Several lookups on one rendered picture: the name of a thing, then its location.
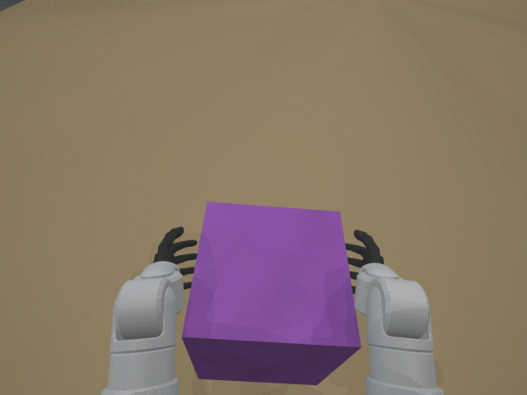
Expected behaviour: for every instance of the carton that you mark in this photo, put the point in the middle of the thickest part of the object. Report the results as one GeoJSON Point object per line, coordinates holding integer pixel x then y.
{"type": "Point", "coordinates": [271, 297]}

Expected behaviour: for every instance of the robot left hand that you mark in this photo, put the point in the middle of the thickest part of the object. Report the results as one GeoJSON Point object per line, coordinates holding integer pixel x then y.
{"type": "Point", "coordinates": [167, 249]}

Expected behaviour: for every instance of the robot right forearm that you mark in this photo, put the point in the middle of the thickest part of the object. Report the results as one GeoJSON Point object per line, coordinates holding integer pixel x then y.
{"type": "Point", "coordinates": [399, 331]}

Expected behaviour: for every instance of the robot right hand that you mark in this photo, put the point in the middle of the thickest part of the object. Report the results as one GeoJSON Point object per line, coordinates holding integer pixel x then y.
{"type": "Point", "coordinates": [370, 253]}

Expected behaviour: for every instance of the robot left forearm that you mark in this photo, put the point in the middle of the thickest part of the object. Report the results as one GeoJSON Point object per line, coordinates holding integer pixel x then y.
{"type": "Point", "coordinates": [143, 333]}

